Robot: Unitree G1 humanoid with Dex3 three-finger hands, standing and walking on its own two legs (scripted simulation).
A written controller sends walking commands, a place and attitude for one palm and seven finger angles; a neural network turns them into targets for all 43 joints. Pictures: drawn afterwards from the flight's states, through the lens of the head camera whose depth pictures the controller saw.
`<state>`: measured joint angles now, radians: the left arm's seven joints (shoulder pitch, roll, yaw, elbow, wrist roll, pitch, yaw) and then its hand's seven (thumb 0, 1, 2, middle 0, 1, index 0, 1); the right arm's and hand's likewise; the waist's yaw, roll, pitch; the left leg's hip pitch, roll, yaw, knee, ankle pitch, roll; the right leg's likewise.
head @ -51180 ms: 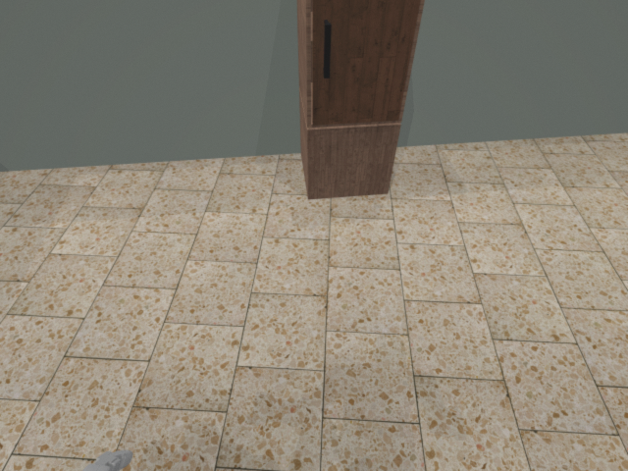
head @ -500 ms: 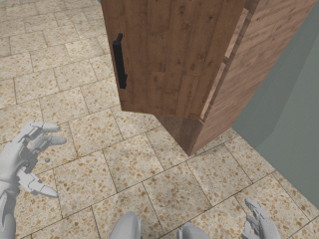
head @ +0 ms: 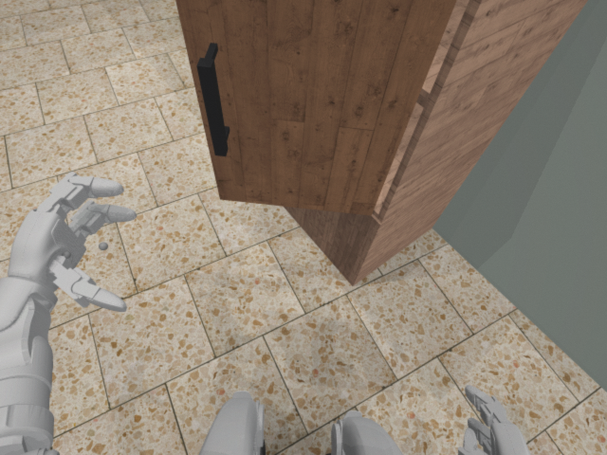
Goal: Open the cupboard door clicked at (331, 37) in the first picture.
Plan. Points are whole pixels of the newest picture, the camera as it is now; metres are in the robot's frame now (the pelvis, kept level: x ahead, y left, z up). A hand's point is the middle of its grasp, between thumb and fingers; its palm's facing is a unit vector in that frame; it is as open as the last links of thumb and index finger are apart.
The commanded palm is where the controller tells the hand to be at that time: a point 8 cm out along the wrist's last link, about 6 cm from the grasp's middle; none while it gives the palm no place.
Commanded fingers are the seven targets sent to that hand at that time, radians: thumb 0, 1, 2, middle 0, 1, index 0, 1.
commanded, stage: move the hooked fingers beside the handle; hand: left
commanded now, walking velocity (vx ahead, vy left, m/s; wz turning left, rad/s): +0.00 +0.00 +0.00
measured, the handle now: (217, 104) +0.62 +0.16 +0.05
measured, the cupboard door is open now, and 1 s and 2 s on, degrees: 48 48 48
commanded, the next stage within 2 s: none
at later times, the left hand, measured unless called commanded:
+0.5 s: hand (131, 194) +0.43 +0.25 +0.05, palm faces -0.06 -1.00 -0.03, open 14.0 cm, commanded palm +0.41 +0.29 +0.06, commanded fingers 0.00 -0.50 0.30 -0.30 -1.20 -0.30 -1.20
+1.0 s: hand (162, 146) +0.52 +0.23 +0.06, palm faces -0.05 -1.00 -0.03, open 14.0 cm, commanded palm +0.51 +0.27 +0.05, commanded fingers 0.00 -0.50 0.30 -0.30 -1.20 -0.30 -1.20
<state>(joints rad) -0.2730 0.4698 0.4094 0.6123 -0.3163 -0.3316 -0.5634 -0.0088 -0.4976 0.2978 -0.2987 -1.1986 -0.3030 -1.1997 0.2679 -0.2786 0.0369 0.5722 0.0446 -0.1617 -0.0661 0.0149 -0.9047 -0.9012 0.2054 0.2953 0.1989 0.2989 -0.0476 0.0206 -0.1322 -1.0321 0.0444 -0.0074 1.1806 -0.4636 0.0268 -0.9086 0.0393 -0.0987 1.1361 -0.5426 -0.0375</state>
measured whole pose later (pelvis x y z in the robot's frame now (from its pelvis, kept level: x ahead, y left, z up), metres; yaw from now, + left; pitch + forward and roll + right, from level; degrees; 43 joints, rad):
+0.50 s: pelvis +0.01 +0.02 +0.00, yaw -1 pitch +21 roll -4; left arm -0.54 0.48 0.39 0.86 -0.21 -0.39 -0.44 -0.01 -0.50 0.30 -0.30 -1.20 -0.30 -1.20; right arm 0.32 -0.27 0.03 0.61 0.03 -0.05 -0.03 0.01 -0.91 -0.90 0.21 0.30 0.20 0.30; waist -0.09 0.02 -0.14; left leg -1.06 0.04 0.02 1.16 -0.46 0.05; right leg -0.94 0.03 -0.07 1.11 -0.53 -0.01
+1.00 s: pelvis +0.00 +0.01 -0.02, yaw -2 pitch +26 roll -5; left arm -0.91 0.65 0.45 1.19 -0.10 -0.38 -0.40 -0.01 -0.50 0.30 -0.30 -1.20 -0.30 -1.20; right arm 0.37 -0.28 0.05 0.62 0.01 0.04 -0.03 0.01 -0.91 -0.90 0.21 0.30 0.20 0.30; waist -0.18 0.03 -0.13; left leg -1.22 0.07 0.01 1.24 -0.48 0.04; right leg -1.10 0.06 -0.08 1.19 -0.54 -0.03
